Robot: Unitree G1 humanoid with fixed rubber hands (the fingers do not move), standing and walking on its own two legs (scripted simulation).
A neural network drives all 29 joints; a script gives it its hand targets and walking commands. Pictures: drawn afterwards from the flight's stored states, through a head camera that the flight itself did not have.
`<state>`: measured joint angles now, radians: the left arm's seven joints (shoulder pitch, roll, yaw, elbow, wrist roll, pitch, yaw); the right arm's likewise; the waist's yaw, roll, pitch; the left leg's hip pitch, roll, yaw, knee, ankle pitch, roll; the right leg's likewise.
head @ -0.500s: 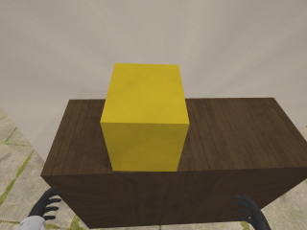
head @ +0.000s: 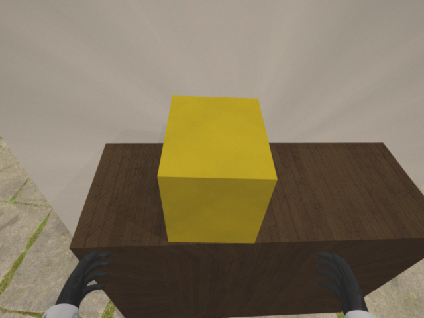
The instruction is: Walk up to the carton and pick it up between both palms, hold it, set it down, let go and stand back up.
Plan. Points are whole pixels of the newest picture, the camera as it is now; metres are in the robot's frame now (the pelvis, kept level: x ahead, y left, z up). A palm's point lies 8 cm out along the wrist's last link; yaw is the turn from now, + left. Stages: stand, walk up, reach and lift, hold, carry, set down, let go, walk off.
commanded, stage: reach and lift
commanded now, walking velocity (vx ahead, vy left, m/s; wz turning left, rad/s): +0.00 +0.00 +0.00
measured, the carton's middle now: (213, 169) +0.42 +0.00 +0.03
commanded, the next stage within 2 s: none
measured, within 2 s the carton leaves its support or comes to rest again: neither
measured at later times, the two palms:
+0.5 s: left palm (79, 278) +0.19 +0.23 +0.03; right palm (341, 278) +0.18 -0.20 +0.04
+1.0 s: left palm (94, 221) +0.27 +0.21 +0.08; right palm (332, 225) +0.25 -0.20 +0.08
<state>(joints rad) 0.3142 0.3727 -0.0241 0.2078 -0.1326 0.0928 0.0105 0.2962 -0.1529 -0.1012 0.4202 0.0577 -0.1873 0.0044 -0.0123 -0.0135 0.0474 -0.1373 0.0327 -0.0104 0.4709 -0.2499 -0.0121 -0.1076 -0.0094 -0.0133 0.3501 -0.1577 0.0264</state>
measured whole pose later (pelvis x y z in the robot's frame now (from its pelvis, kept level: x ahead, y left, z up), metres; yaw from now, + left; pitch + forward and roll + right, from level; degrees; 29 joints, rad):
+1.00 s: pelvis +0.00 -0.01 +0.00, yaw +0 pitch -5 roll -1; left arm 0.00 0.36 -0.02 -0.02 -0.29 0.38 -0.01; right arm 0.14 -0.12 -0.04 -0.19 0.16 0.32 -0.17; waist 0.02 0.02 0.05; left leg -0.12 0.03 -0.01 0.43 -0.23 -0.02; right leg -0.11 -0.01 -0.01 0.35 -0.16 0.02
